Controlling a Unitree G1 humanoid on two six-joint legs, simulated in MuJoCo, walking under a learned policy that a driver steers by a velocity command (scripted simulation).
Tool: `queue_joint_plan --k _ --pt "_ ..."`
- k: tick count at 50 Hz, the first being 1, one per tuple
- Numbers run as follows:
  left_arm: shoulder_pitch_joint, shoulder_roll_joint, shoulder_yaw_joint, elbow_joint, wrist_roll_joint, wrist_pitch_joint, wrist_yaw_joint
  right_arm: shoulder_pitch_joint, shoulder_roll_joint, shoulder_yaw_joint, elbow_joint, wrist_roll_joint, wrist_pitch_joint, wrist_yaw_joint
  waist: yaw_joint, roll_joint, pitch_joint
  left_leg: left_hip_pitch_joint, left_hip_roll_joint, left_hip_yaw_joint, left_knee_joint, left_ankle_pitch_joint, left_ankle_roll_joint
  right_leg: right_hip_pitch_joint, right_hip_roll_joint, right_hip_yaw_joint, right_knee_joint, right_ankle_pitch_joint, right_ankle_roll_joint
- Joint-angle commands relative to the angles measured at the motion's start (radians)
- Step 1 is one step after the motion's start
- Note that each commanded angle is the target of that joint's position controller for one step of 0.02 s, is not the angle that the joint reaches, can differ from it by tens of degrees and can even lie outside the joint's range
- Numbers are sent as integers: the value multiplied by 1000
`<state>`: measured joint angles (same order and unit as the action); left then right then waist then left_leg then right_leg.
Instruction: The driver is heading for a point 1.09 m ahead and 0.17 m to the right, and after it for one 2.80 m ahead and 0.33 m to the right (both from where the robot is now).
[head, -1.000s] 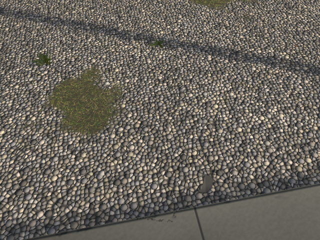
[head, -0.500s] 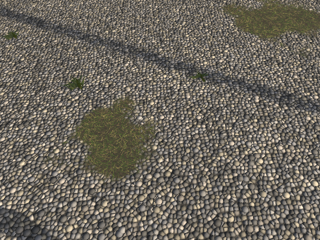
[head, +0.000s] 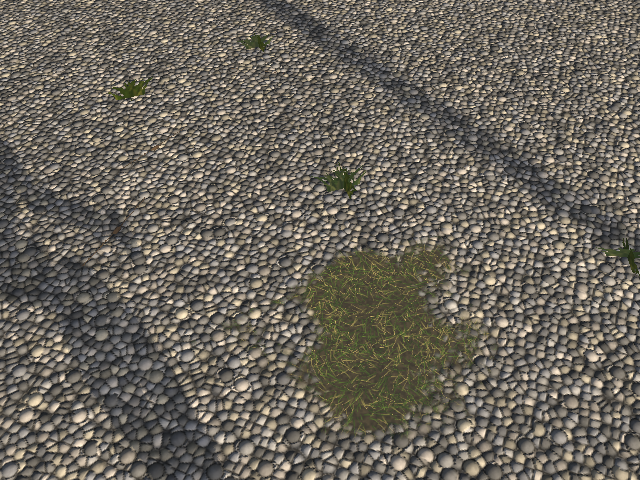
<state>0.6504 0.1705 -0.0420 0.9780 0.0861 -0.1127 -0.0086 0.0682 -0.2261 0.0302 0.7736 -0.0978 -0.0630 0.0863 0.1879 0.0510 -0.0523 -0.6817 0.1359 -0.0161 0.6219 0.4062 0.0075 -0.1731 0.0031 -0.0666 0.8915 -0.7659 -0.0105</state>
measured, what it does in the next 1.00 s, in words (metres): goes down: left foot 0.18 m lower, then right foot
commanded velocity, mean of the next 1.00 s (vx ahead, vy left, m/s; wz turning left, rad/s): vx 0.50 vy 0.00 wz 0.01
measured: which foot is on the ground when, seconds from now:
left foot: up 0.00-0.08, down 0.10-0.56, up 0.58-1.00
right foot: down 0.00-0.10, up 0.12-0.52, down 0.54-1.00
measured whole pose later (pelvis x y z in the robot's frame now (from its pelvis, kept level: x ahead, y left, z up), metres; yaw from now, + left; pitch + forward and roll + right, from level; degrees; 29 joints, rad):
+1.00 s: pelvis +0.56 +0.01 -0.10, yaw -1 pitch +3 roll -1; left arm 0.42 0.22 0.08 0.98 -0.02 -0.08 0.01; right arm -0.02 -0.23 -0.06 0.88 0.02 -0.07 0.01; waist 0.09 0.03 -0.01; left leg -0.62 0.07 -0.03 0.55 0.05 0.02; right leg -0.02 0.03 -0.02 0.25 -0.28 -0.03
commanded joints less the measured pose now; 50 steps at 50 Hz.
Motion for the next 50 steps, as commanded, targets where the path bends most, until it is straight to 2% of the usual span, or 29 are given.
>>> queue_joint_plan --k 1,2,3,4,5,6,7,8,9,10,11,12,13,14,16,18,21,24,26,27,28,29,30,31,33,35,40,44,50 --pt "-121 234 86 -51 -162 17 24 -168 -111 -52 -97 219 8 -11 -84 -106 238 256 -64 -60 -58 -108 15 -335 -196 253 -217 394 -163" --pt "-103 237 87 -37 -160 40 43 -135 -116 -50 -82 236 6 -17 -99 -76 233 197 -39 -73 -175 -139 25 -159 -203 228 -119 519 -131" --pt "-60 200 88 -4 -137 60 52 -52 -131 -66 -33 211 -3 -16 -114 -59 180 246 -20 -61 -267 -46 45 -42 -196 200 50 642 -99" --pt "-70 175 87 16 -108 69 56 173 -147 -91 52 184 -4 -18 -202 -76 79 483 -13 -42 -302 68 59 -85 -174 187 290 667 -67" --pt "-47 128 82 35 -109 56 45 389 -176 -114 137 141 -2 -22 -299 6 -42 798 -21 28 -271 180 63 -238 -72 105 620 536 -22" --pt "35 24 71 47 -111 39 38 545 -186 -100 200 95 -1 -25 -311 199 -161 1167 90 -57 53 492 103 -608 43 139 1091 -172 27" --pt "78 74 75 3 -156 3 33 533 -216 -110 181 101 7 -39 -294 283 -272 1238 191 -232 148 458 205 -772 6 255 1184 -87 30" --pt "0 105 82 -51 -158 -11 37 515 -205 -118 164 115 17 -45 -314 228 -288 1176 236 -348 13 73 270 -856 -16 252 1067 44 23" --pt "-109 64 69 -122 -175 -14 57 466 -247 -130 197 125 24 -53 -270 181 -246 1064 309 -532 -177 -444 329 -953 -44 164 1100 168 27" --pt "-181 68 69 -152 -164 -5 79 357 -198 -115 175 118 17 -59 -224 54 -171 860 314 -642 -329 -701 334 -928 -83 106 1114 279 20" --pt "-217 69 77 -164 -155 9 85 255 -144 -93 151 100 -11 -60 -168 31 -82 669 347 -652 -318 -658 319 -892 -119 183 914 434 -7" --pt "-240 77 78 -155 -123 28 81 196 -76 -73 151 96 -29 -55 -138 -22 5 485 308 -566 -281 -550 289 -827 -145 197 847 460 -17" --pt "-255 47 83 -151 -106 45 69 147 -51 -58 151 91 -31 -59 -102 -13 103 280 213 -374 -311 -468 238 -734 -158 194 650 511 1" --pt "-252 53 91 -158 -99 48 65 141 -69 -65 147 79 -26 -71 -90 31 103 221 145 -276 -348 -512 221 -641 -164 190 473 547 16" --pt "-349 81 100 -191 -90 41 54 188 -110 -75 160 73 -31 -102 -109 60 99 192 95 -190 -367 -406 223 -541 -162 169 220 691 42" --pt "-457 57 84 -212 -92 34 34 227 -135 -87 163 102 -25 -121 -148 39 71 229 66 -120 -373 -353 209 -442 -130 122 -28 815 37" --pt "-595 74 82 -250 -109 38 14 300 -163 -105 181 132 -18 -125 -199 12 92 362 92 -132 -400 -469 194 -414 -93 99 -183 821 20" --pt "-693 100 90 -292 -106 30 -7 359 -155 -113 208 133 -1 -118 -233 -13 126 514 124 -149 -356 -476 172 -442 -69 75 -291 732 -26" --pt "-637 131 109 -282 -102 22 -13 352 -163 -116 214 126 11 -111 -191 1 86 567 97 -113 -252 -322 144 -320 -32 35 -347 656 -62" --pt "-509 167 131 -243 -97 23 -11 353 -147 -110 212 119 13 -108 -135 -16 4 547 46 -63 -97 -183 121 -137 -9 19 -346 672 -89" --pt "-301 241 157 -199 -88 21 -5 335 -119 -99 188 104 9 -108 -58 -92 -137 362 -23 12 216 -270 77 176 -144 188 -310 792 -156" --pt "-175 337 179 -156 -101 23 -15 427 -4 -62 174 103 -21 -96 -72 -373 -303 -25 -177 47 612 -795 8 546 -380 649 -447 577 -316" --pt "-129 264 162 -153 -106 27 -15 373 -87 -86 180 115 -45 -87 -40 -307 -326 -168 -161 -89 717 -955 18 590 -387 824 -555 414 -311" --pt "-225 233 150 -164 -98 24 -8 261 -140 -106 148 133 -55 -91 -55 -245 -167 -249 -115 -71 732 -886 30 475 -362 690 -567 446 -267" --pt "-397 189 137 -193 -84 22 -7 170 -126 -113 126 111 -44 -112 -132 -123 -33 -136 -40 -47 594 -738 34 157 -295 480 -611 662 -230" --pt "-444 140 129 -186 -77 16 -13 210 -89 -118 137 111 -18 -114 -198 -142 -21 5 -16 -53 492 -690 41 16 -241 374 -667 715 -206" --pt "-356 183 144 -128 -93 9 14 73 -58 -114 106 99 -7 -104 -192 -109 21 -28 -20 -46 235 -460 30 7 -230 256 -744 764 -208" --pt "-287 190 145 -82 -103 13 23 -68 -48 -105 70 107 -10 -90 -157 -116 69 8 -51 -22 44 -308 14 15 -208 188 -758 727 -182" --pt "-206 200 151 -17 -114 27 25 -219 -65 -96 16 118 -31 -63 -116 -131 127 65 -85 -4 -114 -397 24 116 -243 215 -685 742 -177"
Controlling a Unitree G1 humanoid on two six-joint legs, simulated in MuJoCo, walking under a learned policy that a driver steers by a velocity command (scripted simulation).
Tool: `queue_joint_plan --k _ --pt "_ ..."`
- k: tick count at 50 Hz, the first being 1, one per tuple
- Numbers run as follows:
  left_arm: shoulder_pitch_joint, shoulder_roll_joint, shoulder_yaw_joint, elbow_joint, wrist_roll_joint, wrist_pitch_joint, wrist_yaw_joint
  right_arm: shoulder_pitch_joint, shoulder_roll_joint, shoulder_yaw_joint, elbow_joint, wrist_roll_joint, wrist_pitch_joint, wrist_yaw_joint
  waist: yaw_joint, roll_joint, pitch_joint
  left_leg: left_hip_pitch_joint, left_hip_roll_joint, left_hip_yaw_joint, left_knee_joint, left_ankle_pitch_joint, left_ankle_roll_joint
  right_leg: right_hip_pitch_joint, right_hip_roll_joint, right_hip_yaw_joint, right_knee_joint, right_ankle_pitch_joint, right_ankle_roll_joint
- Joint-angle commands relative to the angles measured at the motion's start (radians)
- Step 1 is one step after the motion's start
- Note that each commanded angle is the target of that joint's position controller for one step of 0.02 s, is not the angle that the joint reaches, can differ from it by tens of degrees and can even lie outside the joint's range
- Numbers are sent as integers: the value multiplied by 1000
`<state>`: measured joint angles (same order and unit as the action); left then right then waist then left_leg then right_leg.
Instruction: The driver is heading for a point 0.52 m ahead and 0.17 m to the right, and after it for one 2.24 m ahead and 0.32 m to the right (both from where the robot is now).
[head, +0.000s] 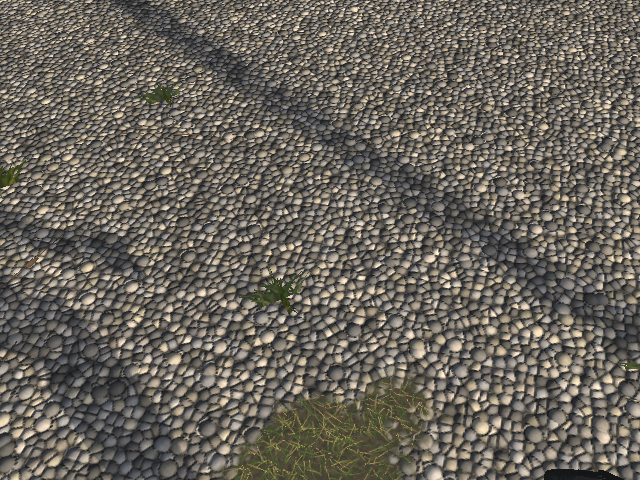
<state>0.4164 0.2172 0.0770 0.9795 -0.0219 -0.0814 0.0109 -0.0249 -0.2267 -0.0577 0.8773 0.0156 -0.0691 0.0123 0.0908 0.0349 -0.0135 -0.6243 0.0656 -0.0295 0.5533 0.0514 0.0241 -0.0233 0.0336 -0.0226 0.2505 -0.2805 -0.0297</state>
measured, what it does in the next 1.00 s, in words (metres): walks ahead, turning right: left foot, then right foot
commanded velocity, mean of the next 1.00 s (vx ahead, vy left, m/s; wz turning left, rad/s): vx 0.40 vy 0.00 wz -0.39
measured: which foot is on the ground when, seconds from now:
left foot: up 0.00-0.06, down 0.08-0.62, up 0.64-1.00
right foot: down 0.00-0.10, up 0.12-0.62, down 0.64-1.00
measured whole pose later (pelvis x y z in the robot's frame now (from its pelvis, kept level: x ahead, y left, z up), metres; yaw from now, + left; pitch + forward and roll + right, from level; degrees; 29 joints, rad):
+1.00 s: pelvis +0.47 -0.09 +0.00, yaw -25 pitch +1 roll -1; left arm 0.16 0.23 0.05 0.83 0.02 -0.05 0.01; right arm 0.09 -0.27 -0.06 0.86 0.01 -0.05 -0.01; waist 0.02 0.06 0.05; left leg -0.59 0.09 -0.04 0.70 -0.04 -0.03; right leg -0.17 0.11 -0.01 0.33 -0.19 -0.09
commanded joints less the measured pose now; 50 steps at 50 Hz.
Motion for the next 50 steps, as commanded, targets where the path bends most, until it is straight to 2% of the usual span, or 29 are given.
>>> queue_joint_plan --k 1,2,3,4,5,6,7,8,9,10,12,16,21,26,29,30,31,32,33,34,35,36,37,38,40,43,45,47,50 --pt "21 165 35 -15 -8 -1 6 -116 -82 -13 -89 6 -32 14 -34 -123 82 47 -22 11 -69 -83 15 -23 -282 188 -18 279 -151" --pt "9 176 39 -14 -9 2 6 -81 -99 -20 -82 7 -38 14 -58 -137 63 119 -37 23 -90 -114 23 -21 -283 198 22 334 -142" --pt "-13 178 38 -18 -10 5 5 4 -123 -34 -58 6 -43 10 -109 -139 18 255 -60 41 -122 -129 41 -35 -255 183 107 461 -124" --pt "-39 153 30 -30 -8 5 4 177 -174 -59 -8 -1 -47 3 -182 -123 -90 514 -35 18 -92 -107 73 -126 -200 144 287 531 -94" --pt "-59 105 11 -67 14 0 4 382 -264 -83 24 -14 -48 -9 -253 12 -261 836 178 -203 -65 -83 135 -343 -114 77 622 250 -49" --pt "74 -3 -17 -67 -9 -18 0 422 -289 -84 45 -17 -39 -2 -187 289 -389 1082 372 -612 -188 -273 269 -671 6 85 916 -290 -3" --pt "28 114 14 -50 -28 -26 2 396 -183 -58 34 -15 -36 -3 -205 173 -314 1004 336 -604 -233 -381 241 -755 -46 178 1036 -278 -9" --pt "-58 152 27 -77 -33 -26 5 309 -132 -43 19 -8 -39 -5 -193 128 -183 866 306 -447 -257 -358 195 -791 -90 155 1044 -182 -22" --pt "-98 136 28 -83 -28 -19 13 230 -106 -33 6 -12 -42 -3 -158 57 -117 724 268 -346 -292 -290 170 -741 -132 136 1012 -96 -22" --pt "-123 121 34 -89 -15 -10 18 187 -79 -28 9 -19 -44 0 -135 48 -61 620 233 -262 -329 -233 157 -708 -155 133 968 -41 -22" --pt "-101 77 36 -92 -18 12 14 175 -65 -26 26 -28 -47 -3 -93 77 -36 527 201 -152 -377 -154 143 -635 -183 135 925 13 -27" --pt "-170 61 37 -128 -12 37 7 217 -111 -40 56 -31 -50 -22 -87 25 19 516 207 -15 -414 3 153 -717 -182 145 815 143 -13" --pt "-315 54 21 -177 -2 37 -25 251 -142 -43 66 -27 -38 -35 -119 13 69 528 178 138 -437 35 126 -684 -161 72 562 342 -8" --pt "-474 53 4 -256 -3 41 -59 340 -182 -54 86 -10 -13 -38 -164 1 119 692 223 208 -376 132 109 -710 -133 -10 418 269 -37" --pt "-438 97 21 -284 -3 46 -73 325 -227 -66 75 4 6 -46 -107 56 61 750 236 252 -212 558 83 -564 -55 -90 394 115 -86" --pt "-355 128 37 -271 -5 48 -72 313 -242 -70 68 5 15 -48 -57 71 12 745 229 263 -84 694 72 -454 -14 -115 389 71 -109" --pt "-201 175 64 -233 -7 48 -67 288 -246 -69 58 9 21 -50 29 58 -63 678 197 283 114 696 46 -238 28 -120 314 128 -144" --pt "-42 267 102 -195 0 54 -45 284 -228 -62 34 -7 16 -54 90 -37 -152 432 148 281 427 418 -9 72 -57 58 282 211 -197" --pt "-84 368 109 -206 5 46 -36 364 -68 -16 -25 -43 -12 -38 -47 -295 -231 -18 -82 193 792 -602 -79 380 -328 615 205 287 -384" --pt "-40 307 85 -235 21 38 -38 283 -138 -23 -41 -3 -55 -22 17 -192 -369 -92 -102 -35 907 -687 -68 430 -395 785 105 407 -426" --pt "-92 254 68 -241 27 27 -37 201 -162 -30 -69 27 -70 -18 16 -143 -265 -149 -51 -53 895 -609 -49 352 -361 608 119 587 -376" --pt "-161 212 58 -252 11 20 -36 195 -159 -29 -61 16 -73 -24 -25 -62 -172 -125 -6 -50 807 -530 -42 203 -304 462 130 665 -328" --pt "-227 187 51 -266 4 21 -33 196 -168 -39 -51 -8 -64 -34 -63 -24 -113 -74 22 -42 732 -486 -49 60 -267 382 116 685 -294" --pt "-263 168 43 -280 10 22 -27 207 -183 -48 -54 -15 -46 -38 -96 -27 -95 0 38 -45 694 -465 -54 -51 -246 340 93 717 -282" --pt "-283 162 35 -284 27 19 -22 257 -150 -46 -46 -13 -10 -39 -134 -36 -98 71 42 -24 613 -430 -66 -153 -241 272 73 811 -273" --pt "-265 157 25 -254 32 14 -9 239 -104 -28 -45 -23 8 -42 -132 -79 -104 104 38 -2 426 -280 -75 -197 -201 151 57 879 -239" --pt "-270 142 15 -235 34 18 -2 205 -93 -18 -41 -18 9 -33 -115 -107 -112 163 37 7 278 -131 -67 -199 -168 80 49 834 -196" --pt "-256 152 11 -212 43 18 2 159 -107 -16 -47 -9 9 -24 -87 -113 -104 195 27 7 185 -29 -59 -177 -176 62 37 773 -174" --pt "-258 172 11 -184 50 23 6 106 -141 -23 -69 -4 15 -15 -70 -118 -58 159 11 3 127 -87 -42 -112 -214 74 48 690 -172"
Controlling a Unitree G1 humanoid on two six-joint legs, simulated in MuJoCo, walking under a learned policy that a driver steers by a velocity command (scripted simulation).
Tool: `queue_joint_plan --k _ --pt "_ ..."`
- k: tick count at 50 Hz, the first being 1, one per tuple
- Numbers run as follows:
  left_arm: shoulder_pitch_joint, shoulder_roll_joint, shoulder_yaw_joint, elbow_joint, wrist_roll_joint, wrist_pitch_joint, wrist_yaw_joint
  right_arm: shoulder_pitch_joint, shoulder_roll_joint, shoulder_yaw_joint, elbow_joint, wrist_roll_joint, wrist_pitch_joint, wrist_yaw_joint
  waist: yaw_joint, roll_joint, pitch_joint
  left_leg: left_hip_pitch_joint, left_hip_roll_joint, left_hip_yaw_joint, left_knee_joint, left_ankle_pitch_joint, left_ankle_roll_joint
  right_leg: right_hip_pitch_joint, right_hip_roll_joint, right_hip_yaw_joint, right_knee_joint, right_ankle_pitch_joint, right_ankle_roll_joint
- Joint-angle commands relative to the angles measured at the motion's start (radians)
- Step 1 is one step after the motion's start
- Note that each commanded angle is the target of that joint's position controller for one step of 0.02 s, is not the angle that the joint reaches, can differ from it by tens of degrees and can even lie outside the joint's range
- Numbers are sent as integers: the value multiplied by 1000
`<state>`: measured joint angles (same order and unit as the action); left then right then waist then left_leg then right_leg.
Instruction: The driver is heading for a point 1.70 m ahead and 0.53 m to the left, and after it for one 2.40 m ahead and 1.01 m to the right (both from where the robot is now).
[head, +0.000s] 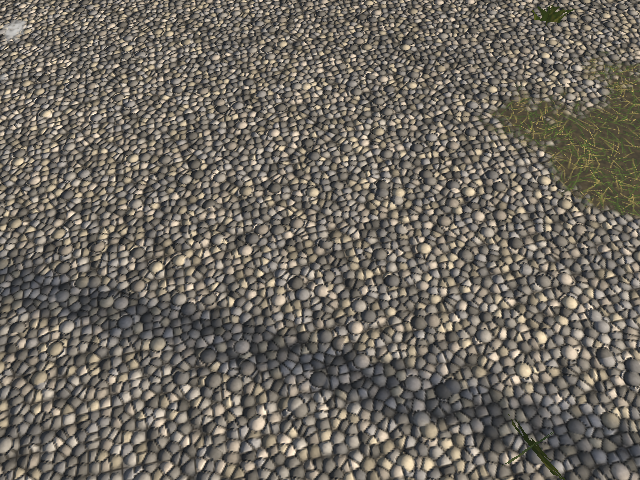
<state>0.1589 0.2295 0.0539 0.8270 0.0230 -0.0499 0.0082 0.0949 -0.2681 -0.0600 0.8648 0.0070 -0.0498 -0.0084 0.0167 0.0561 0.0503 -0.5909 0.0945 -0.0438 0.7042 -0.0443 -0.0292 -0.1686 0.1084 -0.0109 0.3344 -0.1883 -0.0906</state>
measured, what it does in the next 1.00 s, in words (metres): steps on the spot, turning left: left foot, then right foot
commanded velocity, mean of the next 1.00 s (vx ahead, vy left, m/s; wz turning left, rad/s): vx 0.03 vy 0.00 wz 0.37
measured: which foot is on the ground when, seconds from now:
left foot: up 0.00-0.12, down 0.14-0.54, up 0.56-0.88, down 0.90-1.00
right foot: down 0.00-0.16, up 0.18-0.52, down 0.54-1.00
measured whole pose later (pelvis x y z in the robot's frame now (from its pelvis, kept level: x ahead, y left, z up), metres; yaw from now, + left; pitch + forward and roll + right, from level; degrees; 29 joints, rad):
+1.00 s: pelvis +0.08 +0.02 -0.01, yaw +26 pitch +1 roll +1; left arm 0.20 0.27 0.04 0.82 0.02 -0.01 0.02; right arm 0.16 -0.24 -0.04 0.71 -0.02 0.04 -0.01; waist 0.04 -0.03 0.02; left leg -0.23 -0.03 -0.02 0.50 -0.28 0.01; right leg -0.25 -0.06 0.00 0.52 -0.27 0.05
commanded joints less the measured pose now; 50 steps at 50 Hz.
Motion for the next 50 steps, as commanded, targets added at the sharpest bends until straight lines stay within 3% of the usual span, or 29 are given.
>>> queue_joint_plan --k 1,5,6,7,8,9,10,11,12,13,16,18,23,26,27,28,29,30,32,36,39,42,44,45,46,47,48,49,50 --pt "0 172 37 -25 2 -1 12 -31 -114 -25 -71 4 -3 10 9 -142 -106 93 -25 19 -30 -53 19 63 -307 72 -15 584 -115" --pt "-7 184 45 -29 -30 39 41 -10 -110 -28 -98 2 3 34 -13 -144 -88 72 -55 58 -114 -173 60 146 -352 99 127 606 -96" --pt "-4 185 47 -31 -37 47 48 35 -115 -32 -91 -1 2 38 -38 -126 -105 158 -68 61 -207 -47 85 130 -325 75 199 637 -61" --pt "9 179 48 -45 -28 43 54 94 -174 -51 -84 -8 1 32 -47 -45 -167 311 -25 -37 -228 281 133 61 -247 17 342 580 -2" --pt "12 152 43 -83 -3 30 50 127 -264 -74 -91 -17 4 21 -18 134 -218 507 140 -286 -223 669 277 -178 -86 -72 588 217 87" --pt "-57 130 32 -104 8 26 38 206 -220 -63 -83 -21 16 13 -91 241 -305 672 276 -502 -299 747 431 -405 27 8 815 -467 123" --pt "-28 136 35 -94 -17 27 23 181 -189 -49 -97 -20 15 11 -71 127 -334 651 267 -480 -306 565 404 -430 -40 122 909 -496 116" --pt "-48 131 36 -89 -36 36 23 111 -178 -51 -121 -11 18 6 -52 58 -265 590 209 -395 -307 441 352 -461 -69 118 928 -436 121" --pt "-58 136 39 -87 -30 45 29 67 -169 -50 -134 2 25 2 -36 -2 -198 509 167 -339 -330 336 307 -475 -88 104 863 -376 129" --pt "-69 154 48 -89 -21 53 39 37 -161 -47 -147 8 32 -7 -25 -4 -181 454 135 -311 -348 244 278 -443 -107 101 791 -319 136" --pt "-59 115 38 -92 -25 54 44 45 -185 -59 -157 -1 56 -20 -15 72 -180 393 74 -286 -365 179 259 -355 -75 69 610 -245 162" --pt "-58 111 35 -89 -29 48 44 48 -196 -66 -167 2 61 -28 -22 81 -200 385 62 -293 -361 131 250 -306 -69 77 510 -200 168" --pt "-49 136 40 -91 -35 34 28 33 -197 -68 -194 3 78 -30 -31 124 -188 357 52 -387 -362 -18 231 -213 -58 89 330 -156 157" --pt "33 151 50 -67 -34 18 13 13 -180 -61 -214 15 93 -37 16 111 -172 296 -6 -391 -296 -77 171 -48 -76 72 65 -9 117" --pt "68 212 66 -64 -17 19 17 35 -142 -50 -222 11 95 -38 9 15 -183 189 -64 -331 -176 -221 119 60 -227 191 7 4 64" --pt "39 303 83 -74 9 32 23 58 -98 -41 -251 13 86 -34 -44 -286 -139 -22 -236 -125 34 -487 62 94 -436 443 -51 150 -74" --pt "11 263 73 -101 40 27 22 58 -175 -62 -252 -2 70 -27 -27 -325 -140 -49 -189 -111 281 -581 22 18 -546 556 -72 224 -187" --pt "-48 207 57 -127 31 23 28 84 -225 -83 -229 5 70 -21 -49 -234 -126 -37 -161 -127 400 -514 10 -4 -501 459 -54 234 -173" --pt "-93 162 44 -135 -7 23 33 123 -188 -81 -187 1 89 -29 -58 -170 -96 -43 -158 -107 493 -409 -20 -1 -378 292 -16 217 -93" --pt "-7 169 39 -107 -12 36 39 59 -108 -48 -226 12 91 -26 -6 -204 -92 -34 -156 -56 385 -355 -57 64 -336 186 -2 329 -117" --pt "-1 193 45 -100 -18 42 38 20 -73 -24 -250 2 87 -16 13 -244 -122 105 -108 -6 148 -382 -60 70 -343 158 14 334 -120" --pt "18 219 49 -87 -30 47 25 36 -96 -25 -244 6 87 -8 21 -265 -121 248 -114 57 -60 -339 -42 39 -352 166 38 355 -124" --pt "20 202 38 -73 -46 48 20 98 -94 -27 -211 1 86 -4 -18 -234 -104 393 -128 79 -336 -127 3 -9 -328 148 83 329 -81" --pt "62 183 30 -54 -43 39 16 107 -122 -31 -212 -4 88 -7 -14 -194 -116 505 -88 17 -384 -17 34 -73 -308 135 105 258 -23" --pt "78 133 12 -63 -6 27 6 136 -183 -40 -220 -13 90 -17 8 -26 -180 639 71 -162 -348 260 79 -165 -238 60 237 64 58" --pt "101 79 -3 -72 4 15 1 67 -181 -31 -220 -27 92 -15 61 159 -173 542 176 -229 -315 308 192 -189 -176 4 205 -185 115" --pt "36 130 3 -71 6 18 8 23 -108 -16 -236 -28 80 -4 18 101 -150 459 138 -215 -334 146 216 -118 -183 19 189 -149 144" --pt "9 145 7 -70 1 20 8 13 -85 -8 -223 -33 69 2 19 85 -132 443 80 -173 -335 23 174 -96 -179 17 161 -56 145" --pt "3 145 6 -60 -1 25 12 17 -98 -11 -215 -34 61 4 11 84 -119 422 39 -145 -331 -52 138 -72 -175 10 154 4 147"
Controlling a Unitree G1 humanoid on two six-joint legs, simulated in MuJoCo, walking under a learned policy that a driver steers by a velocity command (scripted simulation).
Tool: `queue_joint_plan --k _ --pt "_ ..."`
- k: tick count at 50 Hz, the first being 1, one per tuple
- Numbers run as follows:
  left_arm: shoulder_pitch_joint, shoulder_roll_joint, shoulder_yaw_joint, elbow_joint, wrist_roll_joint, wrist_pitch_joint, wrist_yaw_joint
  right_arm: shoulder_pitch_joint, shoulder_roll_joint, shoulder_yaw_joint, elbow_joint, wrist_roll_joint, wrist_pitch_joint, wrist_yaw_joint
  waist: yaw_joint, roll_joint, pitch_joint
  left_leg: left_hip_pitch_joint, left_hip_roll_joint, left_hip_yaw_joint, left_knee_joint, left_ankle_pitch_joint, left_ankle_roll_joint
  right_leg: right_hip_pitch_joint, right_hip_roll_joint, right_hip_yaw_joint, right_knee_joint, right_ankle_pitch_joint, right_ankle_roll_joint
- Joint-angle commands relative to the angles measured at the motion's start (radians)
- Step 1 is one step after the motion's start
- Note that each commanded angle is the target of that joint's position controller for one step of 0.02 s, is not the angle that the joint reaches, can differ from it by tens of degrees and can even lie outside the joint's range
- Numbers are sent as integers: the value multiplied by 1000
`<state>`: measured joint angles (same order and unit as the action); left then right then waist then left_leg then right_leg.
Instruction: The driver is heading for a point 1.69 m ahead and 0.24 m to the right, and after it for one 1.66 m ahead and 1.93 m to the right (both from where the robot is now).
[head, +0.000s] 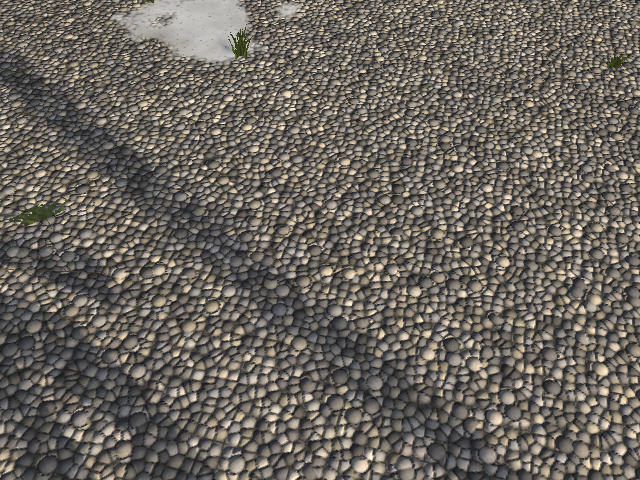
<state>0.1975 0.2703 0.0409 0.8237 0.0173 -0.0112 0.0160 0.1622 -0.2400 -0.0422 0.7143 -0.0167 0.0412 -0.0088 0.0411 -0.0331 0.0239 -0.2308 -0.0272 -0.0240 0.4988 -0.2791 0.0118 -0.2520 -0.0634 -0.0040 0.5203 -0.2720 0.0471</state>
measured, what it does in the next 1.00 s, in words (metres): walks ahead: left foot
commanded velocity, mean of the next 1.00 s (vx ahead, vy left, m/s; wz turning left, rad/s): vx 0.28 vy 0.00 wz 0.03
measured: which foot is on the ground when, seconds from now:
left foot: down 0.00-0.48, up 0.50-0.96, down 0.98-1.00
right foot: down 0.00-0.98, up 1.00-1.00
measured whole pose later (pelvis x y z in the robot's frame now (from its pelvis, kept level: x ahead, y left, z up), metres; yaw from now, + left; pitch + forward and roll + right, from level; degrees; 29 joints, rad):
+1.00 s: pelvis +0.28 -0.01 -0.02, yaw -1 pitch +2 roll +1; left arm 0.46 0.26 0.04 1.00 0.00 -0.05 0.01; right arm -0.04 -0.24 -0.04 0.69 0.02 -0.09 0.05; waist 0.07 0.00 0.06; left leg -0.51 -0.03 0.07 0.55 -0.07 0.09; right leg 0.08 -0.02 0.00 0.58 -0.50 -0.02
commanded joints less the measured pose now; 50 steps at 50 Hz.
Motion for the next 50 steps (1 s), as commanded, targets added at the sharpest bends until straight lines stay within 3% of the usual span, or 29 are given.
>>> queue_joint_plan --k 1,11,13,15,16,18,20,22,23,24,25,26,27,28,29,31,34,38,41,44,46,47,48,49,50 --pt "-27 129 25 -48 5 -6 8 -41 -132 -28 -62 -6 -38 7 -24 165 -59 29 146 -157 -135 166 80 17 -5 6 -34 111 10" --pt "6 109 23 40 -6 -6 14 -17 -110 -19 -9 4 -43 -1 -19 60 -30 19 99 -113 -105 200 56 73 -8 5 -80 162 12" --pt "20 101 24 61 -13 -3 17 12 -126 -27 12 11 -37 -5 -29 82 -40 23 90 -124 -137 -82 76 50 35 -50 -27 -10 6" --pt "-24 94 24 42 -24 -11 17 64 -182 -45 26 21 -32 -7 -68 162 34 13 180 -282 -248 -453 149 -111 72 -83 111 -151 -16" --pt "-56 92 24 23 -32 -23 14 88 -201 -51 34 25 -37 -8 -81 201 78 5 245 -385 -301 -525 192 -179 62 -62 169 -175 -38" --pt "-72 102 29 7 -48 -51 0 106 -194 -52 44 26 -61 -13 -80 235 106 33 322 -484 -333 -468 236 -276 9 12 282 -240 -89" --pt "-50 102 29 14 -56 -75 -20 72 -177 -50 37 38 -75 -12 -53 200 85 72 322 -434 -314 -352 221 -265 -18 26 216 -260 -130" --pt "71 87 31 80 -48 -89 -33 -21 -179 -50 18 52 -70 -7 27 154 31 -60 223 -259 -251 -208 160 38 33 -48 -17 -11 -138" --pt "160 93 40 128 -36 -87 -35 -24 -158 -45 17 44 -68 -6 58 127 -4 -139 166 -185 -166 -158 130 202 70 -64 -41 78 -115" --pt "261 130 51 157 -29 -85 -32 -38 -101 -29 6 32 -72 -3 88 20 -29 -246 91 -85 37 -116 78 325 -23 80 -103 3 -132" --pt "334 252 76 153 -30 -88 -31 -44 -55 -17 -38 27 -88 -5 93 -254 -41 -447 -32 49 370 -196 1 420 -258 499 -281 -161 -248" --pt "309 223 61 137 -16 -97 -36 -39 -116 -34 -42 50 -105 -10 82 -213 -13 -548 -15 -47 560 -316 5 380 -344 701 -355 -286 -337" --pt "233 174 46 112 -21 -104 -32 -11 -140 -40 -29 67 -118 -4 41 -129 58 -620 46 -85 634 -225 25 362 -323 629 -353 -335 -322" --pt "187 145 37 95 -23 -106 -31 2 -143 -41 -11 63 -125 2 24 -90 78 -636 82 -67 640 -121 40 348 -276 526 -354 -298 -283" --pt "161 142 32 87 -22 -105 -33 -6 -141 -44 -5 50 -131 4 14 -63 84 -638 107 -58 613 -38 46 339 -248 451 -364 -196 -255" --pt "174 99 15 91 -17 -98 -34 -23 -131 -48 -2 36 -129 15 9 -69 63 -573 131 -31 549 70 38 317 -186 300 -371 57 -215" --pt "223 111 13 107 -17 -88 -24 -62 -91 -39 -15 30 -118 26 15 -55 43 -562 122 18 462 160 1 318 -150 175 -370 347 -219" --pt "240 128 12 110 -17 -77 -5 -204 -53 -19 -64 38 -122 36 45 -51 82 -466 92 61 201 319 -21 231 -112 80 -415 368 -204" --pt "286 134 14 128 -25 -73 -2 -286 -56 -13 -91 44 -129 51 62 -49 119 -430 71 72 85 364 -8 250 -139 70 -428 349 -216" --pt "292 143 22 138 -33 -64 -1 -323 -74 -14 -112 46 -140 66 40 -55 124 -425 60 62 20 313 34 346 -185 64 -374 469 -211" --pt "270 169 34 132 -31 -58 3 -259 -114 -29 -100 42 -142 66 -17 -85 51 -310 19 82 12 248 71 402 -197 53 -264 784 -192" --pt "259 182 39 129 -27 -50 4 -164 -146 -45 -76 41 -140 60 -72 -106 -22 -186 -13 103 17 218 96 414 -189 42 -146 968 -182" --pt "240 177 37 123 -22 -41 6 9 -184 -66 -23 43 -135 49 -161 -97 -128 47 -25 112 -4 254 129 349 -151 12 51 1033 -155" --pt "238 146 24 98 -7 -41 8 204 -236 -81 23 29 -128 35 -226 -22 -273 407 143 -80 57 242 187 91 -112 8 344 741 -133" --pt "393 -20 -20 89 -11 -62 -10 255 -295 -89 53 21 -129 42 -122 275 -448 744 408 -611 -48 -20 365 -297 106 42 721 -161 -74"
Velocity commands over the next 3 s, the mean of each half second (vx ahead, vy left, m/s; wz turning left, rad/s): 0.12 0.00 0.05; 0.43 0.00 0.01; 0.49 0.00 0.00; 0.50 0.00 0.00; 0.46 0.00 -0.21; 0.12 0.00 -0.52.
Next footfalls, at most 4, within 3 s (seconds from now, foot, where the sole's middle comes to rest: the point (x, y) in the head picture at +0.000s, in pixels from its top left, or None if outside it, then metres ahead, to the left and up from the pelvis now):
0.98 left None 0.45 0.08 -0.77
1.50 right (411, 372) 0.74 -0.16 -0.77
2.04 left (313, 264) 1.05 0.08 -0.77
2.56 right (398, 194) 1.32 -0.16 -0.77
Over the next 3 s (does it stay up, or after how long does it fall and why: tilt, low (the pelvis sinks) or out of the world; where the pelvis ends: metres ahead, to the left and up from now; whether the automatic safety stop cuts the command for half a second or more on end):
stays up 1.26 -0.04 0.00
